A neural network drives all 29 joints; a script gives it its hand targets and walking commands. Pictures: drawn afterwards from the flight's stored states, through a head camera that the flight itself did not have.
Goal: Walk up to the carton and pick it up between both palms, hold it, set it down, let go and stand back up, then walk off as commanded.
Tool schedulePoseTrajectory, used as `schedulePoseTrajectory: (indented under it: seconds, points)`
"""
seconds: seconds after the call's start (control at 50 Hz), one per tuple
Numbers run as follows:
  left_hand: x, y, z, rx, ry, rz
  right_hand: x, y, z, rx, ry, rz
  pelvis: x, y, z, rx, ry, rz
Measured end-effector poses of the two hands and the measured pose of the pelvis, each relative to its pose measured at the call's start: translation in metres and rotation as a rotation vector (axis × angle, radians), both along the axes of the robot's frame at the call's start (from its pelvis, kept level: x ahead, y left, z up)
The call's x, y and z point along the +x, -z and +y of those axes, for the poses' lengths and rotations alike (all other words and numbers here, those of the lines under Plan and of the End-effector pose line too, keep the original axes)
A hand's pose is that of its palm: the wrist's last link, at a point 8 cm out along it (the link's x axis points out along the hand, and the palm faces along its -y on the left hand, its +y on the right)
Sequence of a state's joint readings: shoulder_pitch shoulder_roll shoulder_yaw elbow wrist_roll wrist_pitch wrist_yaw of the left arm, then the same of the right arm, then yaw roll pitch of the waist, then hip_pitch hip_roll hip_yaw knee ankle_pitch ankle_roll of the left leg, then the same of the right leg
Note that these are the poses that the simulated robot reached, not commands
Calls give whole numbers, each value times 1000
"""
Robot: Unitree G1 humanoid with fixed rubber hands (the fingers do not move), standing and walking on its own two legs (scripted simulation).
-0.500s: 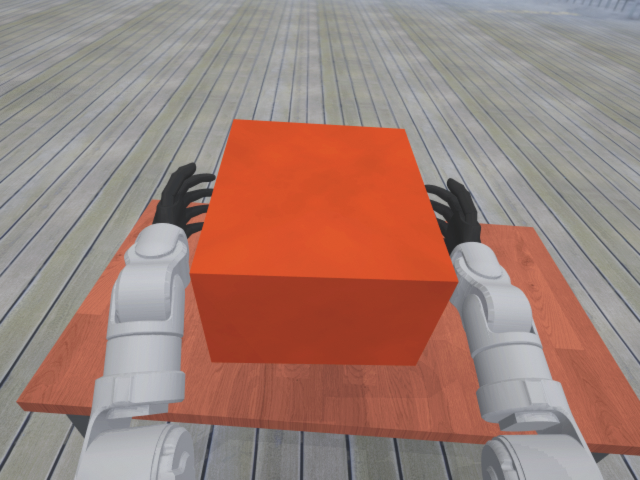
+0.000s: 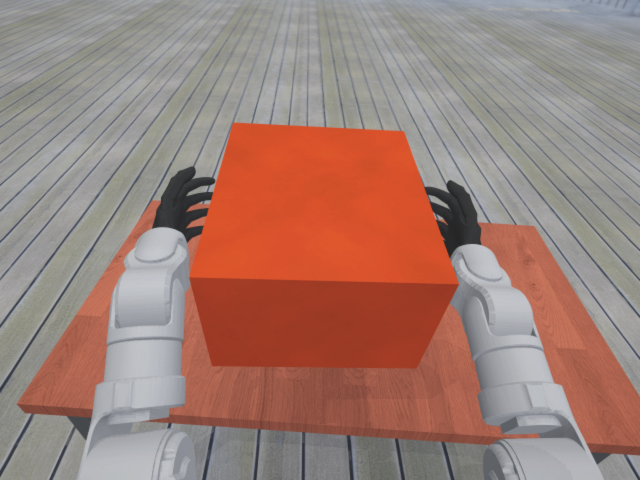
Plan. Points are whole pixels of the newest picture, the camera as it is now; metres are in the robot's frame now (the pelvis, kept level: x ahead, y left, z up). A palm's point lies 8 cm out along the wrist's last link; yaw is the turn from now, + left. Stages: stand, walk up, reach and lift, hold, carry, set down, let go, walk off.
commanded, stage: hold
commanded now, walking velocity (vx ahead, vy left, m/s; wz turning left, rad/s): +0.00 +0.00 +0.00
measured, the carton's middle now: (318, 236) +0.40 -0.01 +0.14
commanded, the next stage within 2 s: none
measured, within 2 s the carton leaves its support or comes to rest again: neither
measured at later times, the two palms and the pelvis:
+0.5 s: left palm (172, 229) +0.36 +0.17 +0.19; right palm (461, 244) +0.35 -0.18 +0.17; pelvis +0.00 +0.00 +0.00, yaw +0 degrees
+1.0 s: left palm (172, 230) +0.36 +0.17 +0.18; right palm (461, 244) +0.35 -0.18 +0.17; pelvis +0.00 +0.00 +0.00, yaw +0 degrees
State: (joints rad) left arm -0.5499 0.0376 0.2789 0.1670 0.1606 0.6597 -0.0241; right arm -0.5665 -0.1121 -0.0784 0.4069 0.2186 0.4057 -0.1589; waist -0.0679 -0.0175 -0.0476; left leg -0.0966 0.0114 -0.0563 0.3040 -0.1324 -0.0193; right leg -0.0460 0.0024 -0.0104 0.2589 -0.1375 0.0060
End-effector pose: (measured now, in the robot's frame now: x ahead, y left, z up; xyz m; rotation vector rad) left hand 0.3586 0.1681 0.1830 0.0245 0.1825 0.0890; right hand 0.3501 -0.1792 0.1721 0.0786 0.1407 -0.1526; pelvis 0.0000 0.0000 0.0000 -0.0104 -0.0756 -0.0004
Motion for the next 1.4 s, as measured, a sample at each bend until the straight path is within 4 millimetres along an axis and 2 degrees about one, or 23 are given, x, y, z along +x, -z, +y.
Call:
schedulePoseTrajectory:
  seconds: [1.4]
  points:
    - [-2, 0, 2, -1, -4, -1, 0, -2, 2, -6, -3, -2, -3, 0, -1, 0, -5, 2]
